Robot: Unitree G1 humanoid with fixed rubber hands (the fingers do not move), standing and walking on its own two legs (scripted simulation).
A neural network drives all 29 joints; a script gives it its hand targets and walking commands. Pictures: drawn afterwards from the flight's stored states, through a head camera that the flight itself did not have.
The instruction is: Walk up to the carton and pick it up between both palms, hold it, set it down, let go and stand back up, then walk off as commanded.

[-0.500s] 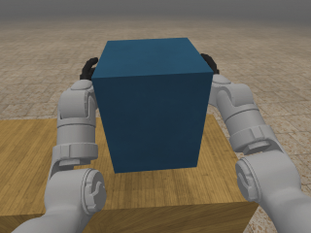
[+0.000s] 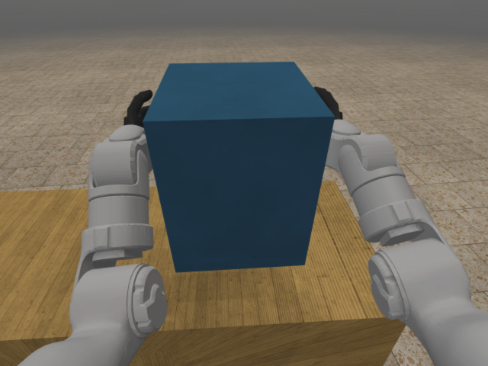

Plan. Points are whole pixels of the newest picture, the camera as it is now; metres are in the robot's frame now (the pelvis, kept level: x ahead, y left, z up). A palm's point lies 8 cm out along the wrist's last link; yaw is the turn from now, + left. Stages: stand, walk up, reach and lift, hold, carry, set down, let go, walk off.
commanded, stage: hold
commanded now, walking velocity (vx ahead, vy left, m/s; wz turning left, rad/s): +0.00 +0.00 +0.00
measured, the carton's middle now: (236, 163) +0.36 +0.00 +0.24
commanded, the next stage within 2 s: none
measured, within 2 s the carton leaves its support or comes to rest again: neither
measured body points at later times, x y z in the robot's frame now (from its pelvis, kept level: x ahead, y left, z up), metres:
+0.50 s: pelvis +0.00 +0.00 +0.00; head -0.08 +0.02 +0.44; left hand +0.39 +0.14 +0.28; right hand +0.38 -0.15 +0.28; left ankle +0.04 +0.14 -0.75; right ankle +0.00 -0.13 -0.75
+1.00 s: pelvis +0.00 +0.00 +0.00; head -0.08 +0.02 +0.44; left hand +0.39 +0.15 +0.28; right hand +0.38 -0.15 +0.28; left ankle +0.04 +0.14 -0.75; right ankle +0.00 -0.13 -0.75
